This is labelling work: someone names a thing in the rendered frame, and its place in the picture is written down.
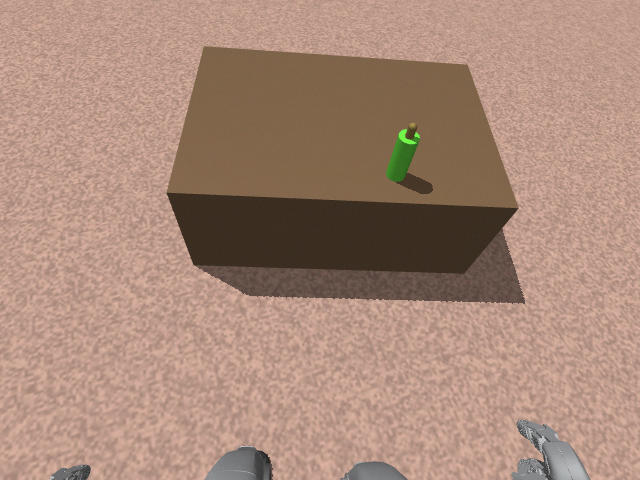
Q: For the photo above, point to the bottle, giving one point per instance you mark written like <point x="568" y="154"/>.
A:
<point x="403" y="153"/>

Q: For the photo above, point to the right robot hand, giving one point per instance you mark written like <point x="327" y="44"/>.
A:
<point x="560" y="460"/>

